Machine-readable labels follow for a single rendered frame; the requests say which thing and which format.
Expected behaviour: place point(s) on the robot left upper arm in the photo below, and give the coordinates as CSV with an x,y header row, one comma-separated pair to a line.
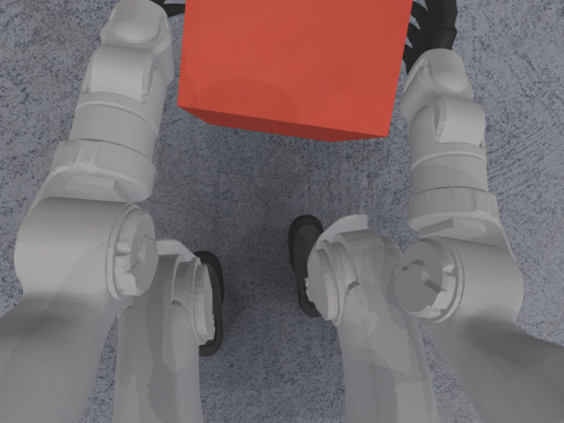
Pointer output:
x,y
78,260

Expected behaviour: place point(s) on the robot right forearm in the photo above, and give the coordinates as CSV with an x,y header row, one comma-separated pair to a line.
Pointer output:
x,y
448,154

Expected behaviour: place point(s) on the carton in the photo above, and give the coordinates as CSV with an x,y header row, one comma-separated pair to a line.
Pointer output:
x,y
318,69

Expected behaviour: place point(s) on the left robot foot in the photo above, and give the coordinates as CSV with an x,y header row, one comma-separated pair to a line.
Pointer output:
x,y
217,286

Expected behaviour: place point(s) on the robot right hand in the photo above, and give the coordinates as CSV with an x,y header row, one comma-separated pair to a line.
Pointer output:
x,y
437,29

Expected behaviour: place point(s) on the robot left hand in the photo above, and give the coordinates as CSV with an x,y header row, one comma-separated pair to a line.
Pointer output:
x,y
170,9

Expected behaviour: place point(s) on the right robot foot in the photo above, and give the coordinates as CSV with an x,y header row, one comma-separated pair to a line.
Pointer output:
x,y
303,233

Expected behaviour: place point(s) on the robot foot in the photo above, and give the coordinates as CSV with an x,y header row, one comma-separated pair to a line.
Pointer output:
x,y
303,233
217,286

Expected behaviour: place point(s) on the robot left forearm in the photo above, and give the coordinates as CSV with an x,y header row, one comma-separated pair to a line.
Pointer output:
x,y
108,155

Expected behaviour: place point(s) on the robot right upper arm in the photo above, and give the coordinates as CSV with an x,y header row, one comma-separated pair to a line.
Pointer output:
x,y
466,296

